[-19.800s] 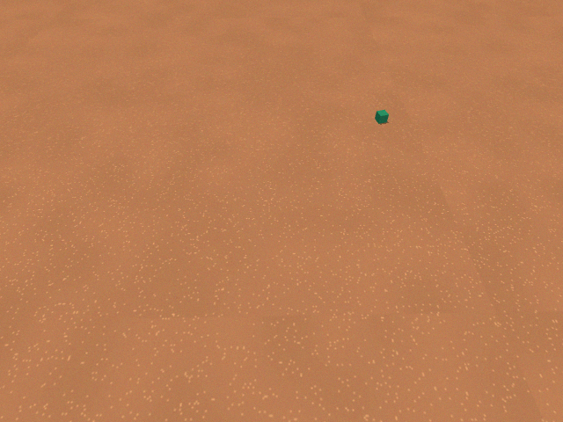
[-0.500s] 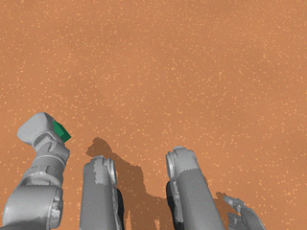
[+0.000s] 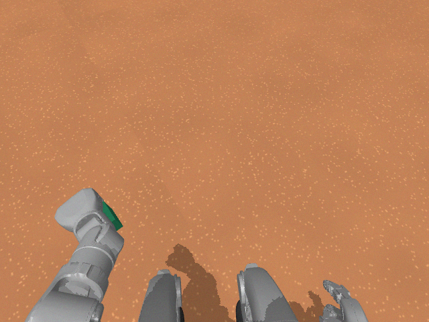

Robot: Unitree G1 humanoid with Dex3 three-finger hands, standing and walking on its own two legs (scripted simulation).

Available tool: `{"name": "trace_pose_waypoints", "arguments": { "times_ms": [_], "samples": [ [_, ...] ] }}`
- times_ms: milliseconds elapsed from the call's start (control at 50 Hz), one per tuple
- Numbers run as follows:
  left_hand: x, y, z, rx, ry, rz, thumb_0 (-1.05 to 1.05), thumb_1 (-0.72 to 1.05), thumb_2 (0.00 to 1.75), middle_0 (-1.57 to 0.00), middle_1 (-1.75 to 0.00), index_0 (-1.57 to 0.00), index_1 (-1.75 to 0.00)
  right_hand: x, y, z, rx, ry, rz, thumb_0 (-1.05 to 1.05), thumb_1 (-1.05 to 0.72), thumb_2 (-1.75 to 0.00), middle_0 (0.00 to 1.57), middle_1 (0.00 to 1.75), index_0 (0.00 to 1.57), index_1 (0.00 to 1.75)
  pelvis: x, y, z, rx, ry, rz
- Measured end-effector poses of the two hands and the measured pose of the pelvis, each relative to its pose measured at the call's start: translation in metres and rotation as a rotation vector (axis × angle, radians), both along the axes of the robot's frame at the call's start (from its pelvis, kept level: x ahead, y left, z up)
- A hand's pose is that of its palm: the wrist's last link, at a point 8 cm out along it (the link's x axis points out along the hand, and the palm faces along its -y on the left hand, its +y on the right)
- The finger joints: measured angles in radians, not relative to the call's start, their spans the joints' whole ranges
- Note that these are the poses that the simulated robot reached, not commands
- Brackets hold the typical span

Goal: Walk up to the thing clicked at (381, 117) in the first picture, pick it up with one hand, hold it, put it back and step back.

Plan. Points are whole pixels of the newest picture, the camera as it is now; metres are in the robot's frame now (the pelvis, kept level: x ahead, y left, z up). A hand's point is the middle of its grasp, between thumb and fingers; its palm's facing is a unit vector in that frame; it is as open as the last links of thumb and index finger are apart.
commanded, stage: lift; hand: left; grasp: from above
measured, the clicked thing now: (103, 221) +0.35 +0.24 -0.14
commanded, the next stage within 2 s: hold in 0.62 s
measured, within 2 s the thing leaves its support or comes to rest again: neither
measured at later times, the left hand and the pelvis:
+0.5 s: hand (81, 195) +0.36 +0.23 +0.01, palm faces -0.33 -0.33 -0.88, open 8.0 cm; pelvis +0.04 +0.00 +0.10, yaw +1 degrees
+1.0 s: hand (71, 187) +0.35 +0.23 +0.06, palm faces -0.31 -0.32 -0.89, open 8.0 cm; pelvis +0.05 +0.00 +0.13, yaw +1 degrees
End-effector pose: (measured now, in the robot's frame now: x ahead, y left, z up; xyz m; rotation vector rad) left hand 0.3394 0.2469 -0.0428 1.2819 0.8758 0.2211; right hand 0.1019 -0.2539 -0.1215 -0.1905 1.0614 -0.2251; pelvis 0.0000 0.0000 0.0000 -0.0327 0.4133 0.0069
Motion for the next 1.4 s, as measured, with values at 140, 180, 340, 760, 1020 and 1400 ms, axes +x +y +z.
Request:
{"name": "trace_pose_waypoints", "arguments": {
  "times_ms": [140, 180, 340, 760, 1020, 1400],
  "samples": [
    [0.006, -0.001, 0.039, -0.003, 0.037, 0.022, 0.07, 0.36, 0.11, -1.24, -0.25, -0.91, -0.19, 0.003, 0.003, 0.042, -0.004, 0.010, -0.006, 0.00, -0.92, -0.91, 0.20, 0.30, 0.20, 0.30, 0.019, -0.001, 0.041, 0.006, -0.060, 0.012],
    [0.009, -0.003, 0.047, -0.008, 0.039, 0.022, 0.07, 0.36, 0.11, -1.24, -0.27, -0.91, -0.21, 0.003, 0.002, 0.052, -0.006, 0.017, -0.005, 0.00, -0.92, -0.91, 0.20, 0.30, 0.20, 0.30, 0.023, -0.001, 0.050, 0.007, -0.075, 0.013],
    [0.016, -0.010, 0.081, -0.022, 0.021, 0.011, 0.07, 0.37, 0.12, -1.22, -0.33, -0.90, -0.26, 0.001, -0.002, 0.083, -0.008, 0.042, -0.002, 0.00, -0.91, -0.91, 0.20, 0.30, 0.20, 0.30, 0.036, 0.000, 0.081, 0.013, -0.133, 0.014],
    [0.015, -0.015, 0.135, -0.016, 0.018, 0.038, 0.06, 0.37, 0.15, -1.19, -0.40, -0.86, -0.29, 0.025, 0.004, 0.120, 0.052, -0.039, 0.052, 0.01, -0.91, -0.90, 0.20, 0.30, 0.20, 0.30, 0.045, 0.002, 0.117, 0.033, -0.250, 0.008],
    [0.014, -0.014, 0.157, 0.001, 0.009, 0.031, 0.06, 0.36, 0.16, -1.19, -0.41, -0.86, -0.29, 0.049, 0.012, 0.133, 0.084, -0.113, 0.095, 0.01, -0.91, -0.90, 0.20, 0.30, 0.20, 0.30, 0.046, 0.004, 0.126, 0.037, -0.295, 0.004],
    [0.009, -0.013, 0.171, -0.016, -0.011, 0.030, 0.06, 0.36, 0.18, -1.18, -0.42, -0.85, -0.30, 0.064, 0.022, 0.141, 0.112, -0.140, 0.137, 0.01, -0.92, -0.91, 0.20, 0.30, 0.20, 0.30, 0.046, 0.006, 0.132, 0.039, -0.326, 0.004]
  ]
}}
